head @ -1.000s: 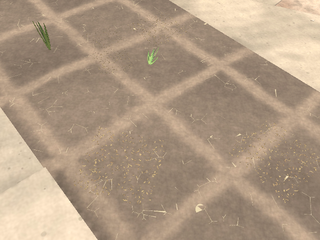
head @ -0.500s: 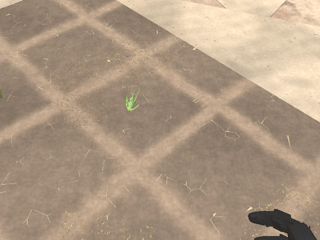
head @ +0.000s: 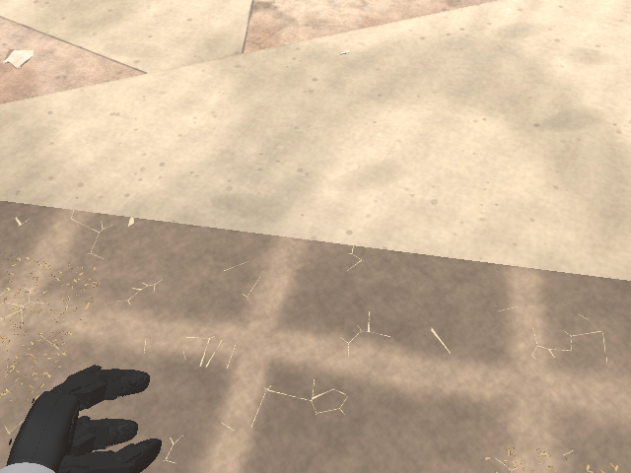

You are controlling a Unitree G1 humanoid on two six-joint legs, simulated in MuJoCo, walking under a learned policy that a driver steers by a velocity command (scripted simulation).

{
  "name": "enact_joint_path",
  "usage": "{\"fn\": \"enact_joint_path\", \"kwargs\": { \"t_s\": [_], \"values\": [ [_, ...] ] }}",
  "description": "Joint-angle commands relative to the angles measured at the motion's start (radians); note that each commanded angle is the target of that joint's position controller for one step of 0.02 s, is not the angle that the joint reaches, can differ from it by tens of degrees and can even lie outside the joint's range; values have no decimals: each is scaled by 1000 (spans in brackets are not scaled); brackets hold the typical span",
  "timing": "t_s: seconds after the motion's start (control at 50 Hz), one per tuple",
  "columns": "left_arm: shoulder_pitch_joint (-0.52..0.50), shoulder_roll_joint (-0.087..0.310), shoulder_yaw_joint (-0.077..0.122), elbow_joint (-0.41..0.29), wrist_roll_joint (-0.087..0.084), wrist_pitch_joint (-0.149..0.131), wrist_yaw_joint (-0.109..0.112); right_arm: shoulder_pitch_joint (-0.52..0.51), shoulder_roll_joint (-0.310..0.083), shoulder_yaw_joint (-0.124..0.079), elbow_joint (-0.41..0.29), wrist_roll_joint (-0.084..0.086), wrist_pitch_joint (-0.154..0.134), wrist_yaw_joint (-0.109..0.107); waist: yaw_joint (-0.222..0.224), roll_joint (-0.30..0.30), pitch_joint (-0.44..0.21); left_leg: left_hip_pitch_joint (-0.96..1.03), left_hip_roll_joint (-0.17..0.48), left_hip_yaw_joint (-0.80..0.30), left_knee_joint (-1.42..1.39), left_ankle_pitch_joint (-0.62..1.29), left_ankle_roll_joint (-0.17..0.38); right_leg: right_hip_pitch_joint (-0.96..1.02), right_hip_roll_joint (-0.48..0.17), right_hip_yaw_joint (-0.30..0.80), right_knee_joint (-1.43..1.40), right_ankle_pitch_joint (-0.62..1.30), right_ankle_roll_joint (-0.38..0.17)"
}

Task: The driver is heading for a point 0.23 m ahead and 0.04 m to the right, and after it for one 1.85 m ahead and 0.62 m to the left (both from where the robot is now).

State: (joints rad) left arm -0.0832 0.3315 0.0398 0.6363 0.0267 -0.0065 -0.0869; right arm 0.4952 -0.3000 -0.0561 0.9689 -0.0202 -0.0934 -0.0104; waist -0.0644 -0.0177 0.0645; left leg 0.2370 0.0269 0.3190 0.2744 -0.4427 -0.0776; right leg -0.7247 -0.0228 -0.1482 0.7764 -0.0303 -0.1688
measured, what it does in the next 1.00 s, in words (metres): goes down, turning left: right foot, then left foot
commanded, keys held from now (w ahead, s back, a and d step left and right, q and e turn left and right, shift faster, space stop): w+q+shift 1.00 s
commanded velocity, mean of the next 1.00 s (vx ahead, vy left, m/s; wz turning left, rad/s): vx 1.00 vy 0.00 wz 0.54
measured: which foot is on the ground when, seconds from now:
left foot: down 0.00-0.04, up 0.06-0.48, down 0.50-0.98, up 1.00-1.00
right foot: up 0.00-0.04, down 0.06-0.50, up 0.52-0.96, down 0.98-1.00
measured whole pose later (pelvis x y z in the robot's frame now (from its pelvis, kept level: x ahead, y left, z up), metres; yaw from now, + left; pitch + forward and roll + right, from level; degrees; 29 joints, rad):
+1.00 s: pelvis +0.97 +0.09 -0.08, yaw +36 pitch +1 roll +3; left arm 0.05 0.33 0.00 0.60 0.03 -0.13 0.00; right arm 0.47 -0.39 -0.11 0.86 -0.01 -0.04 -0.04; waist -0.09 -0.05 -0.01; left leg -0.03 -0.24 -0.27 1.19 -0.68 0.12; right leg -0.30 -0.05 0.09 0.29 0.29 0.02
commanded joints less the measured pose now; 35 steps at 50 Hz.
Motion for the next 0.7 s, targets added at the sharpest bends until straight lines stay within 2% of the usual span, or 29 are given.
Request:
{"fn": "enact_joint_path", "kwargs": {
  "t_s": [0.02, 0.04, 0.06, 0.08, 0.1, 0.12, 0.14, 0.16, 0.2, 0.22, 0.24, 0.28, 0.32, 0.36, 0.38, 0.42, 0.44, 0.46, 0.48, 0.5, 0.52, 0.54, 0.56, 0.58, 0.6, 0.62, 0.64, 0.66, 0.7],
  "values": [
    [435, 89, 32, 93, 9, -1, 16, -177, -229, -37, -140, -4, 10, -17, 308, 110, -154, -299, 246, -60, 408, 1425, 125, 646, 112, 2, -30, -73, -61],
    [620, 119, 57, 170, 12, 1, 38, -187, -220, -34, -140, -14, 20, -14, 373, 80, -220, -437, 221, -77, 695, 1227, 129, 903, 109, 86, -101, -112, -86],
    [561, 184, 85, 185, -6, 13, 62, -173, -129, -21, -136, -16, 22, -2, 300, -160, -179, -681, 17, -83, 1131, 145, 107, 1009, -13, 283, -182, -218, -85],
    [458, 297, 87, 116, 25, 10, 67, 7, -60, 11, -239, 18, 10, 3, 122, -275, -392, -959, -18, -280, 1399, -69, 96, 1226, -320, 831, -326, -220, -241],
    [486, 236, 90, 103, 20, 13, 83, -138, -135, 2, -237, 20, -5, -2, 216, -82, -363, -1045, -7, -353, 1404, 48, 104, 1145, -319, 898, -500, -434, -232],
    [448, 186, 77, 134, 18, -3, 95, -161, -129, 5, -230, 26, -5, -2, 164, -7, -157, -1071, 43, -347, 1329, 98, 118, 951, -308, 777, -538, -439, -193],
    [412, 132, 62, 149, 20, -28, 94, -188, -108, 10, -216, 17, 1, 3, 121, 78, -79, -1000, 82, -376, 1236, 133, 127, 779, -273, 670, -545, -379, -153],
    [377, 105, 50, 151, 26, -54, 96, -163, -86, 15, -189, 10, 19, 10, 81, 108, -42, -913, 96, -408, 1188, 152, 132, 646, -245, 568, -554, -298, -119],
    [372, 47, 29, 178, 11, -95, 91, -127, -58, 15, -153, 3, 62, 32, 27, 90, 9, -811, 127, -436, 1065, 182, 124, 487, -197, 413, -618, -240, -56],
    [380, 41, 27, 194, 2, -110, 85, -149, -43, 14, -155, 6, 74, 41, 21, 74, 38, -842, 135, -436, 1009, 208, 122, 479, -177, 340, -644, -197, -25],
    [411, 24, 23, 208, -2, -122, 78, -207, -37, 14, -166, 10, 77, 44, 41, 62, 73, -877, 133, -422, 951, 257, 128, 490, -141, 256, -649, -44, 18],
    [425, 24, 23, 221, -6, -133, 74, -320, -10, 24, -208, 15, 73, 53, 61, 12, 86, -925, 113, -361, 800, 387, 139, 527, -93, 117, -687, 115, 47],
    [445, 8, 13, 227, -12, -139, 75, -386, 4, 31, -225, 23, 58, 64, 79, 24, 73, -887, 75, -268, 642, 526, 162, 573, -51, -1, -687, 324, 94],
    [484, 18, 6, 246, -20, -142, 88, -454, 19, 42, -247, 22, 50, 74, 98, 30, 71, -836, 36, -191, 495, 619, 185, 633, -67, -47, -717, 475, 116],
    [500, 30, 3, 254, -21, -143, 97, -460, 21, 45, -250, 21, 48, 76, 95, 11, 59, -808, 7, -159, 442, 648, 200, 692, -86, -64, -699, 641, 130],
    [493, 81, 9, 250, -15, -129, 126, -407, -23, 34, -234, 11, 52, 77, 50, -53, -3, -734, -66, -114, 394, 606, 225, 823, -122, -95, -574, 999, 160],
    [476, 111, 17, 241, -8, -113, 141, -331, -54, 23, -213, 11, 59, 74, 1, -86, -52, -656, -106, -103, 395, 538, 234, 860, -143, -97, -466, 1146, 170],
    [439, 142, 27, 228, 2, -92, 153, -190, -93, 7, -178, 13, 67, 69, -82, -111, -115, -521, -140, -108, 419, 447, 251, 851, -164, -92, -285, 1251, 170],
    [370, 166, 37, 202, 16, -70, 159, 26, -143, -19, -117, 14, 74, 59, -191, -113, -197, -324, -145, -152, 432, 356, 289, 777, -181, -76, -20, 1251, 164],
    [282, 191, 51, 182, 13, -56, 150, 230, -191, -52, -68, 16, 79, 43, -311, -51, -236, -125, -96, -261, 346, 288, 361, 610, -122, -80, 420, 946, 154],
    [195, 39, 15, 154, 22, -77, 117, 157, -198, -63, -55, 40, 94, 28, -230, 222, -127, -42, -22, -423, 332, 332, 370, 259, 98, -31, 807, -266, 145],
    [345, -22, -10, 34, -12, -104, 102, 26, -295, -74, -105, 3, 97, 26, -28, 329, -273, 191, 181, -983, 207, 306, 606, -122, 131, 184, 1016, -481, 201],
    [294, 18, -25, 22, 6, -130, 101, -9, -235, -73, -141, 3, 94, 18, -67, 102, -275, 163, 246, -1151, 21, 96, 607, -203, 74, 277, 939, -407, 175],
    [277, 50, -22, 28, 6, -142, 94, -20, -153, -55, -125, -1, 89, 7, -13, -61, -121, -37, 226, -1081, -49, 5, 540, -169, 13, 281, 788, -332, 163],
    [258, 45, -23, 25, 19, -134, 93, -56, -123, -46, -116, -2, 80, 6, 45, -111, -38, -206, 177, -993, -65, 34, 487, -102, -27, 263, 666, -322, 171],
    [257, 39, -31, 27, 43, -111, 91, -81, -131, -42, -128, 1, 64, -1, 79, -118, 0, -328, 124, -911, -63, 110, 461, -36, -47, 257, 598, -326, 188],
    [264, 32, -37, 25, 53, -81, 86, -95, -119, -34, -129, 7, 50, -2, 107, -107, 27, -447, 78, -846, -84, 124, 444, 27, -68, 241, 519, -323, 207],
    [244, 27, -43, 11, 55, -61, 81, -106, -126, -33, -139, 13, 36, 2, 116, -82, 44, -551, 34, -791, -107, 144, 432, 89, -80, 215, 416, -326, 222],
    [124, 16, -55, -44, 42, -52, 71, -101, -160, -46, -148, 20, 17, 6, 86, -30, 74, -660, -23, -714, -133, 300, 419, 169, -80, 159, 197, -187, 240]
  ]
}}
